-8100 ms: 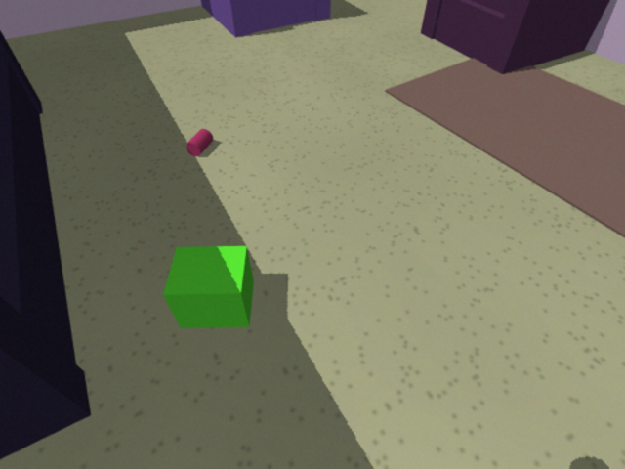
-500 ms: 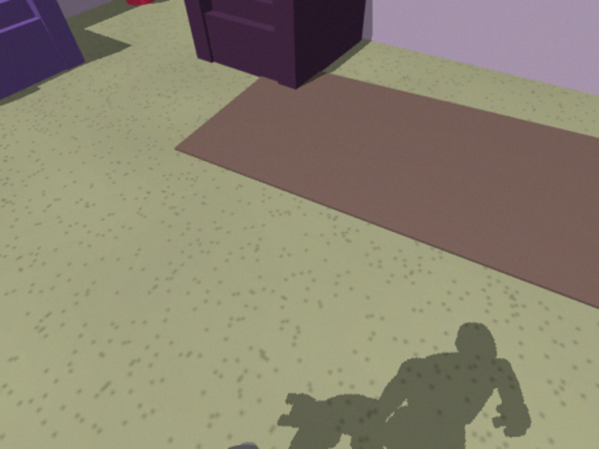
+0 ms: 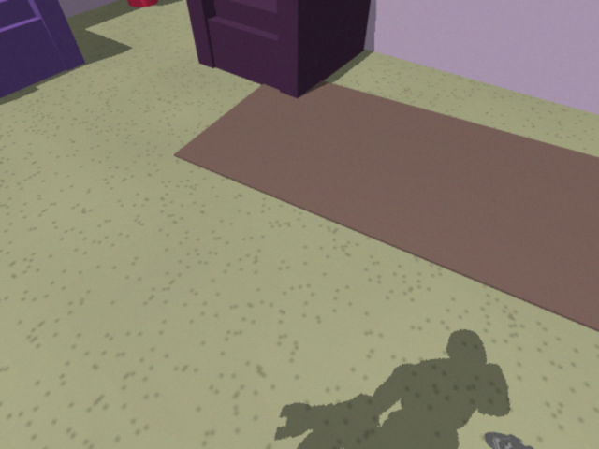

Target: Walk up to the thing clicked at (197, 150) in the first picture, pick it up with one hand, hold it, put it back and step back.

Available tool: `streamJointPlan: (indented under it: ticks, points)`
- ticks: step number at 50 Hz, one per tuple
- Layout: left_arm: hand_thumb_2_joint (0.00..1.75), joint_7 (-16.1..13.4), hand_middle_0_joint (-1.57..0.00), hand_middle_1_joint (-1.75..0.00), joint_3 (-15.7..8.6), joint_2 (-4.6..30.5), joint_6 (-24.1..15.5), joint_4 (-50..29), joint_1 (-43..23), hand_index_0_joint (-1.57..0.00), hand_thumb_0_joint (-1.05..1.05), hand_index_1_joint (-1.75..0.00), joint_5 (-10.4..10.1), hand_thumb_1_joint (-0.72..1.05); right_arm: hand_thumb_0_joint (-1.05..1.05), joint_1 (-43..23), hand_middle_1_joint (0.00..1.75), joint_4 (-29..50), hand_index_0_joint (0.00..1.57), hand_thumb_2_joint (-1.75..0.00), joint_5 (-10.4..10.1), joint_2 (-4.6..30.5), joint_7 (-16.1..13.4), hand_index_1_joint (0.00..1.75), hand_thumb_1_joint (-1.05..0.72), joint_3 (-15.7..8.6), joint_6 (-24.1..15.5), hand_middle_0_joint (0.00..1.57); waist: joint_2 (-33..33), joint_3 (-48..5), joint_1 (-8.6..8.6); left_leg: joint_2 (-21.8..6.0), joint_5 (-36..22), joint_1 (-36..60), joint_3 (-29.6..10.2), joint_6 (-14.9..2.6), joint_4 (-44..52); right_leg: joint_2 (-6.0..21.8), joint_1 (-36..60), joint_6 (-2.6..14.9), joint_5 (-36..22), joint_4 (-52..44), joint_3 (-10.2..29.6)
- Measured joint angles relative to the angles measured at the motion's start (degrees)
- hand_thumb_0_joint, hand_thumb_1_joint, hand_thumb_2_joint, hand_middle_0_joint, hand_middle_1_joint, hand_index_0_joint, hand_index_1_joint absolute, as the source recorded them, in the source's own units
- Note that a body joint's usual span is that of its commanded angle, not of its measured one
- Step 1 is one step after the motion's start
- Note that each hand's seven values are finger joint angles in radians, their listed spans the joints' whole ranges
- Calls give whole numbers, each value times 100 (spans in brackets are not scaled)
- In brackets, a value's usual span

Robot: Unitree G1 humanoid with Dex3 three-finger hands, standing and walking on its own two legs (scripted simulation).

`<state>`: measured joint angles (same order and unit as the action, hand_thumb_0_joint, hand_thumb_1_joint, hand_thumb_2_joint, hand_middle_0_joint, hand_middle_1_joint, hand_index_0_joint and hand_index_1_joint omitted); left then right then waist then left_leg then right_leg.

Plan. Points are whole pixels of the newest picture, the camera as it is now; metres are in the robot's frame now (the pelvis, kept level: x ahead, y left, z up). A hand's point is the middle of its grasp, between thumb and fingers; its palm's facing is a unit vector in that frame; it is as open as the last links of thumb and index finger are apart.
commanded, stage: walk up
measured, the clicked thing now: out of the picture +0.53 +1.39 -0.73
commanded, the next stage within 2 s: stand in 0.28 s
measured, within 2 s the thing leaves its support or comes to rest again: neither
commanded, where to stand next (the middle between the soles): +0.07 -0.01 m, yaw +0 degrees
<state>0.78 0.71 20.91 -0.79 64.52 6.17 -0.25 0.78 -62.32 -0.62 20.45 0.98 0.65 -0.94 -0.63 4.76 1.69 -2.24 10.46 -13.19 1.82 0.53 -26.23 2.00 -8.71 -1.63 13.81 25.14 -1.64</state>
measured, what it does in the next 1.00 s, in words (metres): stands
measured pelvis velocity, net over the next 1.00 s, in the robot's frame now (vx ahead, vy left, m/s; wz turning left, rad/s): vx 0.02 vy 0.00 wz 0.00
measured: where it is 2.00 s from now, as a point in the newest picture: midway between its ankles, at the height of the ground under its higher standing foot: outside the picture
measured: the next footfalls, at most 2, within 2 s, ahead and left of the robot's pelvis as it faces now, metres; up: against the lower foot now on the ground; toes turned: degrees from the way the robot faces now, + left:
none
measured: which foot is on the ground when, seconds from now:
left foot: down 0.00-1.00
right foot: down 0.00-1.00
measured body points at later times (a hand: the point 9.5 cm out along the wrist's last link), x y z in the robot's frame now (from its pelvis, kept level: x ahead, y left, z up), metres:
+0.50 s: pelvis +0.00 +0.00 +0.01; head +0.01 +0.00 +0.46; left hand +0.08 +0.30 -0.13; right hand +0.07 -0.31 -0.13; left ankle +0.04 +0.13 -0.74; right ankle +0.00 -0.14 -0.74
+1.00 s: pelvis +0.02 +0.00 +0.01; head +0.02 +0.00 +0.46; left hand +0.10 +0.30 -0.12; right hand +0.11 -0.30 -0.12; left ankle +0.04 +0.13 -0.74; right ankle +0.00 -0.14 -0.74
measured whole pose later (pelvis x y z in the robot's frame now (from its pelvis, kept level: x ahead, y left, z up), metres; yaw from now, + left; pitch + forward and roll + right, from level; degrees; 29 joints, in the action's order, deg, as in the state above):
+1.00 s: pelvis +0.02 +0.00 +0.01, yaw +0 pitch -2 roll +0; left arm 0.7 -0.3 20.1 -0.5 65.4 5.4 0.7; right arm 3.9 -65.8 0.6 20.2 0.9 0.1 -0.6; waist -0.4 2.7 0.1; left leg -1.9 8.2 -8.8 1.9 0.9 -19.2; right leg 2.2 -4.4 -1.6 11.6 18.2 -1.8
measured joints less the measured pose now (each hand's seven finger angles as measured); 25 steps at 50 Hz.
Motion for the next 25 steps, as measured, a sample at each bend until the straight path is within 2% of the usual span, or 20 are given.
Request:
streamJointPlan:
  ticks: [11,25]
  points:
    - [89,13,-20,-30,-62,-59,19,184,-252,-21,1,-30,49,91,0,26,30,-409,20,-90,52,12,11,30,-90,-24,44,20,-18,-121,-77,5,-295,327,10,28,592,-13,313,9,-286,-570,-11]
    - [89,22,-20,-30,-104,-80,38,218,-119,-21,1,-30,112,90,0,467,30,-524,20,-90,141,-2,23,30,-90,-102,93,20,69,-194,-236,34,-334,288,14,28,683,14,238,6,-285,-583,-10]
